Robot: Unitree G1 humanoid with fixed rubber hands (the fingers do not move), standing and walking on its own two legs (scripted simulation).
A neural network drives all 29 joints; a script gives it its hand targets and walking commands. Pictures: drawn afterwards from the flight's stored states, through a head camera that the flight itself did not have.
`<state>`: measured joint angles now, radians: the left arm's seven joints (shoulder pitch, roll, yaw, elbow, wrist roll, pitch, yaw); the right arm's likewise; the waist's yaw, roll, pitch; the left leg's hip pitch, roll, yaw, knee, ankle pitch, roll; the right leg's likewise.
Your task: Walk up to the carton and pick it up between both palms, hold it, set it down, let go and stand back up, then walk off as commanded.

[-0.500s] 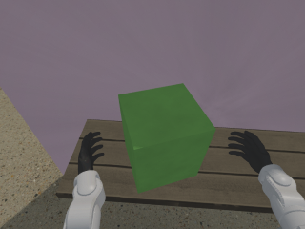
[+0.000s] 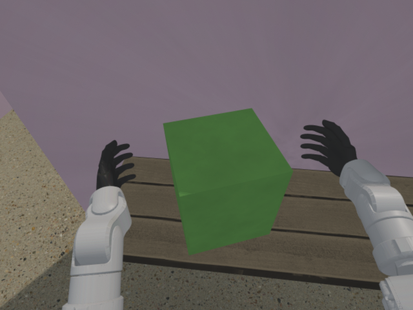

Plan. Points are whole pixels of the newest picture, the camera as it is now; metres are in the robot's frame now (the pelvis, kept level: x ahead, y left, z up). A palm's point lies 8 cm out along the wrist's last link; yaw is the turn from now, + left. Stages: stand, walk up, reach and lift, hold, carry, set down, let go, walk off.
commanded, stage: reach and lift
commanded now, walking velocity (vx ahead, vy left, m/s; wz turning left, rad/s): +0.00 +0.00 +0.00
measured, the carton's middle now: (219, 182) +0.41 +0.02 +0.00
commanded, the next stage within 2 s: none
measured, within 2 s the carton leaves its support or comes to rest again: neither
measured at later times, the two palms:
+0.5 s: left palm (100, 156) +0.33 +0.23 +0.16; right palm (326, 118) +0.46 -0.18 +0.17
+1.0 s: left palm (110, 137) +0.37 +0.22 +0.17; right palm (317, 99) +0.49 -0.16 +0.19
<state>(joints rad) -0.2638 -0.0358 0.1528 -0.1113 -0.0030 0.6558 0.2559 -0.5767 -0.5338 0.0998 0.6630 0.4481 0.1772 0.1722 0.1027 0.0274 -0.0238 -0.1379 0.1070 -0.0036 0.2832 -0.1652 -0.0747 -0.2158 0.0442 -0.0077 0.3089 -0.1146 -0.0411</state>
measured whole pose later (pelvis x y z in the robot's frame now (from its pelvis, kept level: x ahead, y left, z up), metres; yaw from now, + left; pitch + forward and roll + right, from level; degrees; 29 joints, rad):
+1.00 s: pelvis +0.00 +0.01 +0.00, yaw +1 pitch +6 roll -1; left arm -0.74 0.03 0.17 0.32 -0.03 0.66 0.24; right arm -1.12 -0.56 0.14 1.13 0.42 0.25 0.20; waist 0.18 0.05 -0.07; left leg -0.26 0.10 -0.03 0.32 -0.17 -0.08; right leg -0.30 0.03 -0.03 0.30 -0.10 -0.03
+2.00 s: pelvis +0.01 +0.00 +0.00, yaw +0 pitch +14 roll -1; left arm -0.61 -0.14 0.23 0.69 0.12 0.02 0.21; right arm -0.97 -0.33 0.06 1.33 0.22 -0.18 0.10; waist 0.22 0.03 -0.12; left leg -0.40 0.12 -0.01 0.34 -0.18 -0.09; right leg -0.44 0.06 -0.01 0.28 -0.08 -0.04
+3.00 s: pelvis +0.01 +0.00 +0.00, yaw +2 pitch +11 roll +0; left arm -0.60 -0.26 0.51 0.59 0.39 -0.02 0.12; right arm -0.93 -0.16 -0.33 1.26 -0.20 -0.21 0.08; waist 0.15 -0.01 -0.09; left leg -0.31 0.11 0.01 0.26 -0.13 -0.08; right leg -0.37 0.04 -0.04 0.26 -0.09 -0.05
